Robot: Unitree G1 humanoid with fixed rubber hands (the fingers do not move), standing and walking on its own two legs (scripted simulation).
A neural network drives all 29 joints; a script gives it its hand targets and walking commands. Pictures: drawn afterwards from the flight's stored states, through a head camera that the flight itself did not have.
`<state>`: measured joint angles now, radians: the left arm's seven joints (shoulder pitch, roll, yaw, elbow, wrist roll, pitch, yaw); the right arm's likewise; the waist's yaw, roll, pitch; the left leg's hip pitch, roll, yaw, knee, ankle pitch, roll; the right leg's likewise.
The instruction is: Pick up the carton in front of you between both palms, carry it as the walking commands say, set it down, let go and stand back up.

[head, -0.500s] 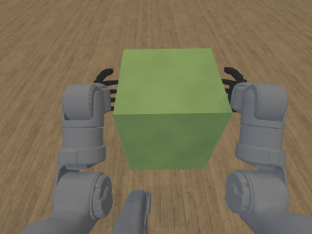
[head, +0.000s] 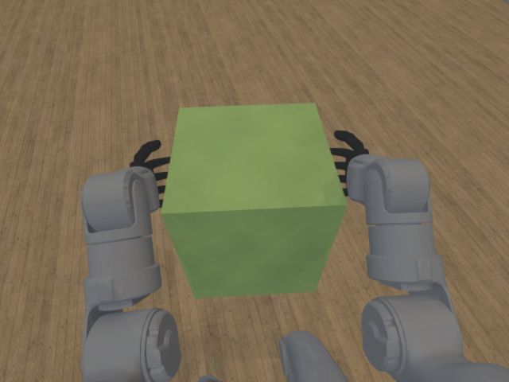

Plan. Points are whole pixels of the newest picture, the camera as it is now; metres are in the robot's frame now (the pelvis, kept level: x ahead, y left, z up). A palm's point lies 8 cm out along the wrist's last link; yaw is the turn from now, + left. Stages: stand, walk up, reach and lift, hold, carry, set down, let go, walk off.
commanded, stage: carry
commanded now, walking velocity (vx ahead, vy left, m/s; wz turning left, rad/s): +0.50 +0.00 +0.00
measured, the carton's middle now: (251, 205) +0.39 -0.02 +0.05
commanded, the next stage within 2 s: none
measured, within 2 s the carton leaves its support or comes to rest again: neither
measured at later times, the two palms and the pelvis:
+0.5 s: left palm (151, 49) +0.65 +0.13 +0.18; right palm (311, 35) +0.68 -0.17 +0.18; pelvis +0.30 -0.04 +0.03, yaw +4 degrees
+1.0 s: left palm (140, 32) +0.87 +0.19 +0.11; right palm (264, 20) +0.88 -0.11 +0.12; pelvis +0.60 +0.03 +0.04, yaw +0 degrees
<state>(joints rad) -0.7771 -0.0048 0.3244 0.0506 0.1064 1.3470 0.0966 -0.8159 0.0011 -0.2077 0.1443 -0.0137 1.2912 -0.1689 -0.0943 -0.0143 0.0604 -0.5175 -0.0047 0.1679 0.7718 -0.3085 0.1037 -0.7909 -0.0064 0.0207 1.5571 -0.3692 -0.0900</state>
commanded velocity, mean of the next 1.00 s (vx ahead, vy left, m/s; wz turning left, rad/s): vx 0.50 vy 0.00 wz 0.00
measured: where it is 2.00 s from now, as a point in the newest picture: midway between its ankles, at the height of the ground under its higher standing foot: (233, 227)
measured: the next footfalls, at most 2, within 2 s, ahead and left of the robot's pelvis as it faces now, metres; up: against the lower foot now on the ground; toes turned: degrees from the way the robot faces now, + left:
right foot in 0.34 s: +0.41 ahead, -0.11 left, +0.00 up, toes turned -4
left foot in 0.84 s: +0.66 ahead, +0.12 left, +0.00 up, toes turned +10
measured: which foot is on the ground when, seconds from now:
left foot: down 0.00-0.36, up 0.38-0.82, down 0.84-1.00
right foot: up 0.00-0.32, down 0.34-0.84, up 0.86-1.00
